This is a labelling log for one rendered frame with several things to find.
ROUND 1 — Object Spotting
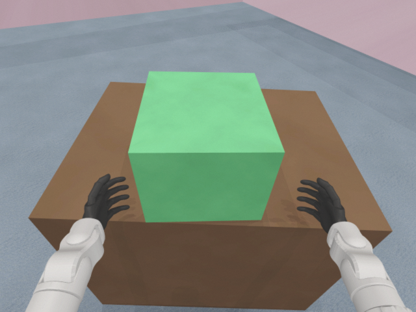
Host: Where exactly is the pedestal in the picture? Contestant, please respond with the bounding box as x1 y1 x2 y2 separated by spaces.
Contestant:
29 82 393 310

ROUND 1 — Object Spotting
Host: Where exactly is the carton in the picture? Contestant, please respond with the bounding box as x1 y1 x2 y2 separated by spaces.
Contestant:
128 71 285 222

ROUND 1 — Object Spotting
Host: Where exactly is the robot left hand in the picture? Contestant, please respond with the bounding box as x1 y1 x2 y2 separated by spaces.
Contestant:
82 174 130 230

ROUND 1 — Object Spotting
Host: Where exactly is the right robot forearm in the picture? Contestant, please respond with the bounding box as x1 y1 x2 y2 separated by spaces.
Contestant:
327 222 413 312

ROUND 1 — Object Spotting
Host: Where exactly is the robot right hand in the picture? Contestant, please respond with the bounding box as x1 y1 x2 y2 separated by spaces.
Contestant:
297 177 347 234

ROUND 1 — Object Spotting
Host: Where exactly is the left robot forearm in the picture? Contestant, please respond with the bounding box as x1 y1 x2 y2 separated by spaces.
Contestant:
25 218 105 312

